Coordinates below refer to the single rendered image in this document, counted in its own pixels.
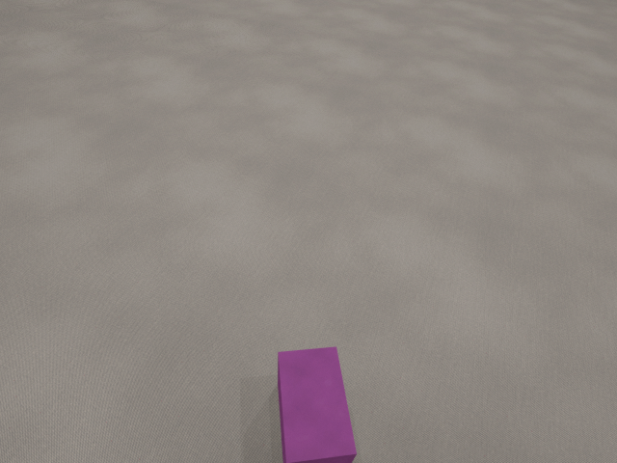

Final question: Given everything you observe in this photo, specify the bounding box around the carton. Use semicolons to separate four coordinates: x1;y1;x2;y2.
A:
278;347;357;463

